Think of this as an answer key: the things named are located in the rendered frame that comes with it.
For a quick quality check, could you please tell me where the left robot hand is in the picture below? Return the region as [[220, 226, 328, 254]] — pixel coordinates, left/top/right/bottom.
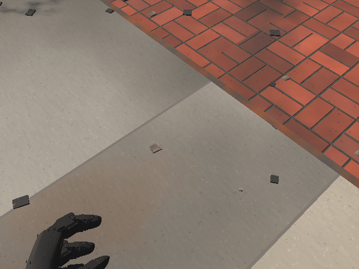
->
[[25, 212, 110, 269]]

